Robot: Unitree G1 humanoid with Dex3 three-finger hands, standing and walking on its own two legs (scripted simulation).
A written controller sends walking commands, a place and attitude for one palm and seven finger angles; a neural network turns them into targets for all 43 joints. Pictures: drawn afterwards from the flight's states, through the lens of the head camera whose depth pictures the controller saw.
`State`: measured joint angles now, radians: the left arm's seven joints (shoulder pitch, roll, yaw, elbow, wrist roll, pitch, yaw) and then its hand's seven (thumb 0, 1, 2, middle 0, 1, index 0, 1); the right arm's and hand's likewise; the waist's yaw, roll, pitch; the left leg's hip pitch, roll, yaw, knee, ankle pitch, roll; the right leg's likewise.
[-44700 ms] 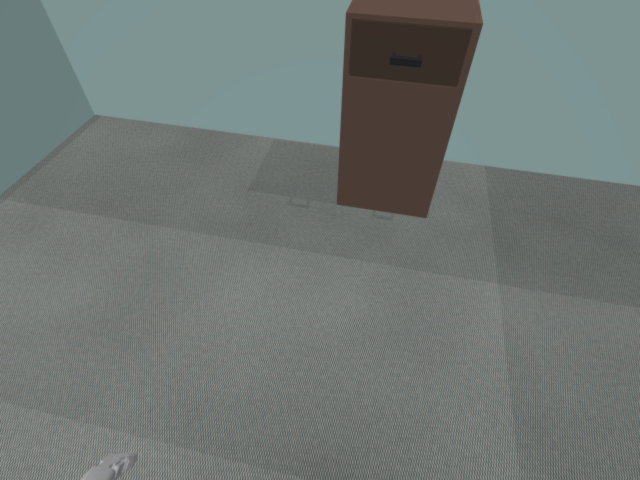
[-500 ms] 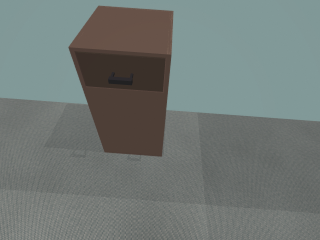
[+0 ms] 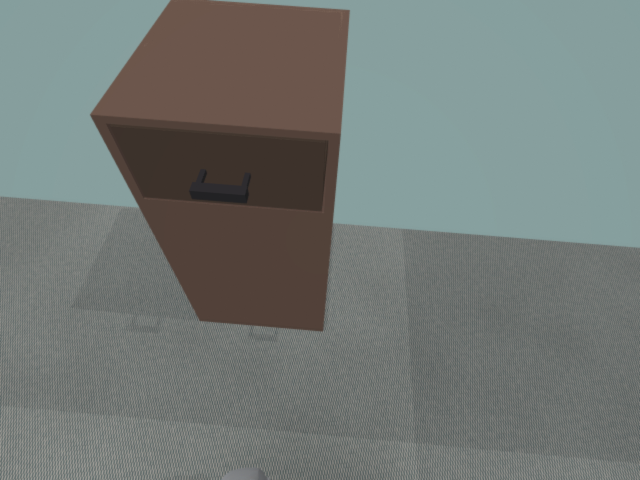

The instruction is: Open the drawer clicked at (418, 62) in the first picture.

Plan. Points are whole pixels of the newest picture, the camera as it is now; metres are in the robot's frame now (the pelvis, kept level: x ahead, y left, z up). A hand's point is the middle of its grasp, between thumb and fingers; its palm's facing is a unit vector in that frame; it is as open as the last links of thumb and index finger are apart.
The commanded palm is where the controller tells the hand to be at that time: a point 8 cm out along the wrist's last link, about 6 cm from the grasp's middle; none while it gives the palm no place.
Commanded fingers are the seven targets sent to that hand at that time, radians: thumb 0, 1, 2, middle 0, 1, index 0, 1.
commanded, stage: come to a stop and stand still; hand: left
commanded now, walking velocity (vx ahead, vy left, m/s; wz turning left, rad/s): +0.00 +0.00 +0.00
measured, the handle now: (222, 184) +0.59 +0.20 -0.05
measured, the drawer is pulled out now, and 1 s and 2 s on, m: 0.00 0.00 0.00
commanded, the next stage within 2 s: look again from close up in 1.24 s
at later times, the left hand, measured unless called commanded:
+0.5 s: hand out of the picture +0.14 +0.20 -0.16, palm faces +0.01 -0.96 -0.29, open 7.4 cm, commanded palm none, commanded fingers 0.00 0.90 0.90 -0.20 -0.30 -0.20 -0.30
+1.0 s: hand out of the picture +0.13 +0.19 -0.16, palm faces -0.07 -0.96 -0.26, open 7.4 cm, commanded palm none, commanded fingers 0.00 0.90 0.90 -0.20 -0.30 -0.20 -0.30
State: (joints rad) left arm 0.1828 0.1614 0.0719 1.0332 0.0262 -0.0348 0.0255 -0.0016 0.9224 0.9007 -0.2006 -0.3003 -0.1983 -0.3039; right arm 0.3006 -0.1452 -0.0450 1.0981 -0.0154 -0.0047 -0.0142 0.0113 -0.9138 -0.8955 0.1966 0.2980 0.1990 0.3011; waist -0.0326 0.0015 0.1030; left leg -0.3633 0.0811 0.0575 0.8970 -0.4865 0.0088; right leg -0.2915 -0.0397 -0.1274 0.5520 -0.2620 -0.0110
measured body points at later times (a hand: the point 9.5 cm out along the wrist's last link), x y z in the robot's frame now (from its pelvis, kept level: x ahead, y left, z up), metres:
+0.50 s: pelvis +0.08 +0.00 +0.01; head +0.16 -0.01 +0.45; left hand +0.14 +0.25 -0.14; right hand +0.18 -0.26 -0.14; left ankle +0.08 +0.13 -0.71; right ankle +0.04 -0.11 -0.73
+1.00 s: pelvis +0.05 +0.01 -0.01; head +0.05 -0.02 +0.44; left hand +0.13 +0.24 -0.14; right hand +0.08 -0.22 -0.17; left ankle +0.09 +0.13 -0.73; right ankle +0.05 -0.11 -0.73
